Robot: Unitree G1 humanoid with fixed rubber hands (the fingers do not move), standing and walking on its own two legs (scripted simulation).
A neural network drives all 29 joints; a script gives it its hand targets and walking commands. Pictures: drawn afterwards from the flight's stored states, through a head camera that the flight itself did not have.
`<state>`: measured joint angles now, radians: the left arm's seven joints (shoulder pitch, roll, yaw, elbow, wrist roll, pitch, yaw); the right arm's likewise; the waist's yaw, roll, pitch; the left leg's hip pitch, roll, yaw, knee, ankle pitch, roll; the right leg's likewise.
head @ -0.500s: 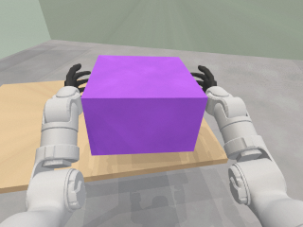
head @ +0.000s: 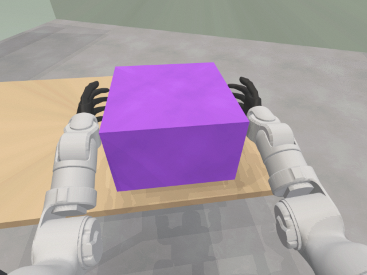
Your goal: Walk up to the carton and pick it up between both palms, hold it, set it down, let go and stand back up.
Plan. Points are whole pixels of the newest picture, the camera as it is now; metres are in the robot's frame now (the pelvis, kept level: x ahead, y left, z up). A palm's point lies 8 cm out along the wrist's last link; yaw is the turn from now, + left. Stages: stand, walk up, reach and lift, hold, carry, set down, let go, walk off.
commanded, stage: set down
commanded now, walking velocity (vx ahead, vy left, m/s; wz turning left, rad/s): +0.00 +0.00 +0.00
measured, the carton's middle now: (171, 119) +0.43 +0.01 +0.14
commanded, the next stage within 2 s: none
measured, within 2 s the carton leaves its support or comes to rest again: neither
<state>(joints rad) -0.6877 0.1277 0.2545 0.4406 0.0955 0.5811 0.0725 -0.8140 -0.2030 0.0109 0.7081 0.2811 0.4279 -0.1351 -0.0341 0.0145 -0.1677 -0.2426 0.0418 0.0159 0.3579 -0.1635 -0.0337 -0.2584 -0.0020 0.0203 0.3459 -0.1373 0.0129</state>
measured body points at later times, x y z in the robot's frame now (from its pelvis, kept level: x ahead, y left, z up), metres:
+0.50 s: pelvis +0.00 -0.01 +0.00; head -0.03 -0.02 +0.45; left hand +0.39 +0.19 +0.18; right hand +0.42 -0.16 +0.17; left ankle +0.01 +0.14 -0.75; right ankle +0.02 -0.13 -0.75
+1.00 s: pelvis +0.01 -0.01 +0.00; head +0.00 -0.03 +0.45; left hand +0.39 +0.19 +0.15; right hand +0.44 -0.16 +0.14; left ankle +0.01 +0.14 -0.75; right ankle +0.02 -0.13 -0.75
